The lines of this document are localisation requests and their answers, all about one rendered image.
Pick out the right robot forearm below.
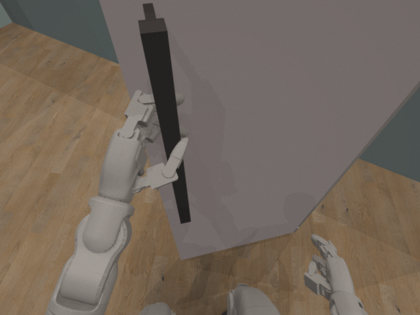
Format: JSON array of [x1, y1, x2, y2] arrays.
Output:
[[329, 292, 369, 315]]

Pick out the right robot hand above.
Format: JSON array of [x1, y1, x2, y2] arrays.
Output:
[[304, 234, 355, 300]]

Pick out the left robot forearm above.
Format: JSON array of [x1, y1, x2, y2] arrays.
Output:
[[45, 196, 135, 315]]

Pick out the right robot thigh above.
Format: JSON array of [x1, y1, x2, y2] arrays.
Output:
[[227, 286, 281, 315]]

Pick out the fridge door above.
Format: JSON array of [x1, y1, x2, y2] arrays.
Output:
[[99, 0, 420, 260]]

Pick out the handle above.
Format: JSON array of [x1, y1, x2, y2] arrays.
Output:
[[138, 3, 191, 224]]

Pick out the left robot hand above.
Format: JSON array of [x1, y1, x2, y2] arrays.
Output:
[[98, 90, 189, 203]]

